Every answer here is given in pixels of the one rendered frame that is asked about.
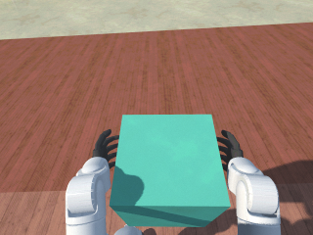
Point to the left robot hand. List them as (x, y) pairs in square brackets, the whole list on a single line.
[(101, 147)]

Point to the robot right forearm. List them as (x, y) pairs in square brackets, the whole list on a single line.
[(257, 198)]

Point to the robot left forearm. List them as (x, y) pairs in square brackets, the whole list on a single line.
[(86, 199)]

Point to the carton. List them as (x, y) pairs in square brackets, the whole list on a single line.
[(168, 172)]

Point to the right robot hand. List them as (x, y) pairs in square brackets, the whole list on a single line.
[(232, 149)]

